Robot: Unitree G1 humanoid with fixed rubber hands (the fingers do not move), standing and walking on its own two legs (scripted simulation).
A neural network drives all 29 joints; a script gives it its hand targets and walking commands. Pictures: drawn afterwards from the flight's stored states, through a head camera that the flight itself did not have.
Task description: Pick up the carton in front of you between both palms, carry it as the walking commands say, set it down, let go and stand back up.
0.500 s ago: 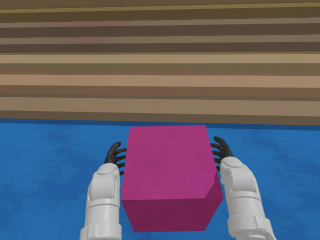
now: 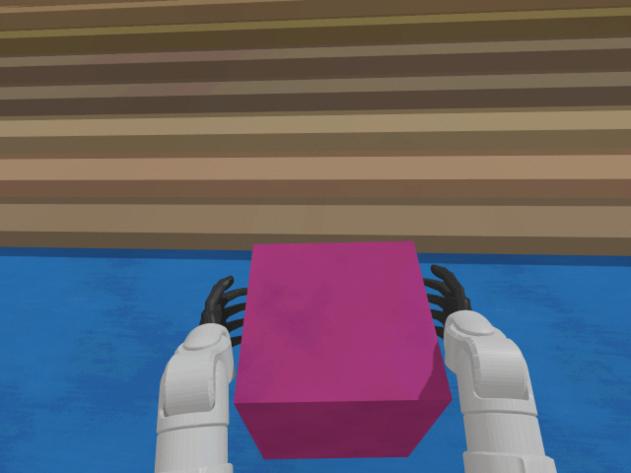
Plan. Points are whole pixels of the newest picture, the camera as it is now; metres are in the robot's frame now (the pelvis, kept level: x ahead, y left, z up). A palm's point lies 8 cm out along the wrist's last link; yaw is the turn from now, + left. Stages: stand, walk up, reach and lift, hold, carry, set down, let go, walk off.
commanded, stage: carry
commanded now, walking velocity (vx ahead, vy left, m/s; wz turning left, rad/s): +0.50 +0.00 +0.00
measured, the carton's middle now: (334, 356) +0.28 +0.00 +0.01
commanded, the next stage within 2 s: none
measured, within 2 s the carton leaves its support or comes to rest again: neither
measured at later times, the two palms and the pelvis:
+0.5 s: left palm (240, 212) +0.50 +0.14 +0.11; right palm (418, 194) +0.52 -0.16 +0.11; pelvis +0.24 -0.03 +0.02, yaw +2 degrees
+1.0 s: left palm (253, 135) +0.84 +0.15 +0.08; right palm (380, 131) +0.82 -0.15 +0.08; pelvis +0.57 +0.03 +0.02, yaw -3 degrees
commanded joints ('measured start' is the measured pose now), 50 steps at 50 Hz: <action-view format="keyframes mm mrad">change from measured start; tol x32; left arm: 1 -508 -799 -695 -115 -354 81 -207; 50 -267 -966 -763 -332 -386 193 -205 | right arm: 1 -544 847 733 -106 384 88 209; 50 -307 969 807 -348 501 207 251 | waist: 1 19 -266 18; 7 -34 317 -145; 18 31 -278 -171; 50 -16 107 -124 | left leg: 1 -348 -25 130 53 -98 2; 8 633 337 -369 -265 744 239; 14 294 192 63 -210 603 72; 20 -455 76 33 599 -69 48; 37 113 -95 342 -162 328 57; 40 597 393 -529 -400 60 267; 50 342 247 27 -468 362 141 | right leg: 1 197 -281 399 -296 -47 -177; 6 -266 -44 -114 300 263 5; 9 -663 -32 -90 315 -319 6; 15 226 73 -270 -133 196 -18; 17 485 -293 316 -325 -69 -109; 37 300 -171 -214 -57 924 -61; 40 -293 57 -106 658 -73 14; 50 -338 -90 -107 273 141 -6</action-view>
